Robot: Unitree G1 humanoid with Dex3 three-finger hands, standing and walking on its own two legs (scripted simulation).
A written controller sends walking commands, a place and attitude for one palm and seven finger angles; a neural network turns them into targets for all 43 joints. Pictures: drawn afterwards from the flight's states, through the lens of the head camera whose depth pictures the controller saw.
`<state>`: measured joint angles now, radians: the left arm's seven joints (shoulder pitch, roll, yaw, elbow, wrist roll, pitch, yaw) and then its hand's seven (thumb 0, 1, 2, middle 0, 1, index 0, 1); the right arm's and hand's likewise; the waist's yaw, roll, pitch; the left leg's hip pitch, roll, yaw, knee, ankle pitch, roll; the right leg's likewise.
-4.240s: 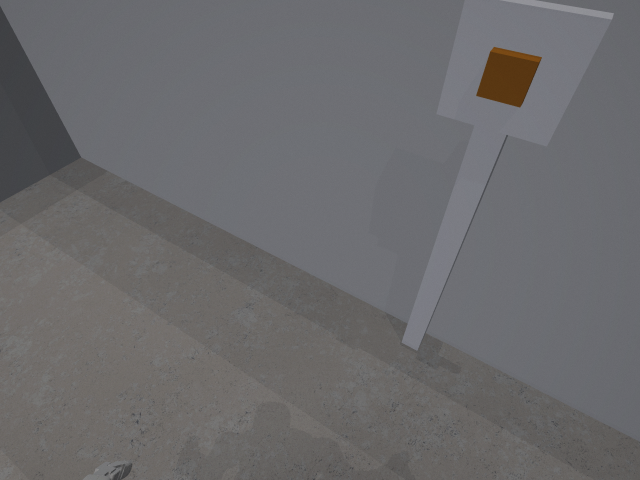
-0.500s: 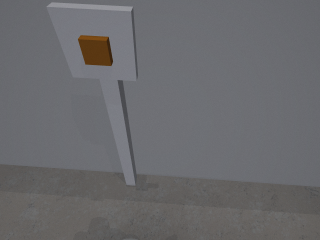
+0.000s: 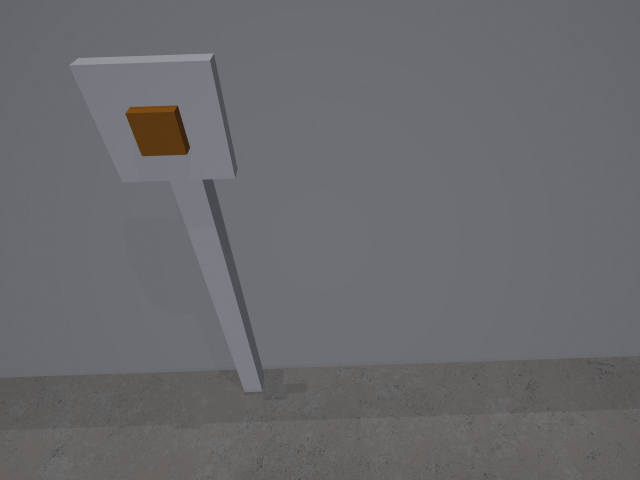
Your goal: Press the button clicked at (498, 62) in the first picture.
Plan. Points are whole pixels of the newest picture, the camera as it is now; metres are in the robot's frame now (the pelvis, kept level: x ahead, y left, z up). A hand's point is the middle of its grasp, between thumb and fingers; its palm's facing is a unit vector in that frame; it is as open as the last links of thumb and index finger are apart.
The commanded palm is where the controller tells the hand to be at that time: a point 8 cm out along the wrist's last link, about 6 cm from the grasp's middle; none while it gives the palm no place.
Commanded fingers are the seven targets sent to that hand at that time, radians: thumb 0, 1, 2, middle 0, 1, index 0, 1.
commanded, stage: come to a stop and stand still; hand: left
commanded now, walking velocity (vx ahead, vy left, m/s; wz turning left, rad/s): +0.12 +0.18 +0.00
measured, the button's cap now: (160, 130) +0.56 +0.28 +0.20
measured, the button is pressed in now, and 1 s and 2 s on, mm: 0 0 0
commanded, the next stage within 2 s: look again from close up in 0.70 s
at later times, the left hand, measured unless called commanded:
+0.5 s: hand out of the picture -0.04 +0.21 -0.19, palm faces +0.09 -0.98 -0.16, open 7.4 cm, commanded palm none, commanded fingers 0.00 0.90 0.90 -0.20 -0.30 -0.20 -0.30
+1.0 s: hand out of the picture -0.02 +0.23 -0.17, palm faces +0.00 -0.97 -0.25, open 7.4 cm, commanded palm none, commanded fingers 0.00 0.90 0.90 -0.20 -0.30 -0.20 -0.30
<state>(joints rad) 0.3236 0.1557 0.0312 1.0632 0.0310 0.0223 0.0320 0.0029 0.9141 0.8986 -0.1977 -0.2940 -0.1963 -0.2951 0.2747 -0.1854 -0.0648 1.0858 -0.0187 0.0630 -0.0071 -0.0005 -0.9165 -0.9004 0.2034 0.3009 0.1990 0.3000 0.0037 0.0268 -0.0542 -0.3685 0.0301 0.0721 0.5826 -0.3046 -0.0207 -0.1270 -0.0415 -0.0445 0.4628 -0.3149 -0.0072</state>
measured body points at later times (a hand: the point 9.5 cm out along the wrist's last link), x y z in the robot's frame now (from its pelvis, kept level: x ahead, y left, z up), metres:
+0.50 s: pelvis +0.00 +0.05 -0.01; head +0.00 +0.07 +0.44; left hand -0.05 +0.26 -0.18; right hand +0.05 -0.18 -0.15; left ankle -0.02 +0.14 -0.74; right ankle -0.04 -0.11 -0.74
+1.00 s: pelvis -0.02 +0.04 -0.01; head +0.00 +0.02 +0.44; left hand -0.01 +0.28 -0.15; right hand -0.03 -0.18 -0.17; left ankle -0.02 +0.14 -0.74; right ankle -0.04 -0.11 -0.74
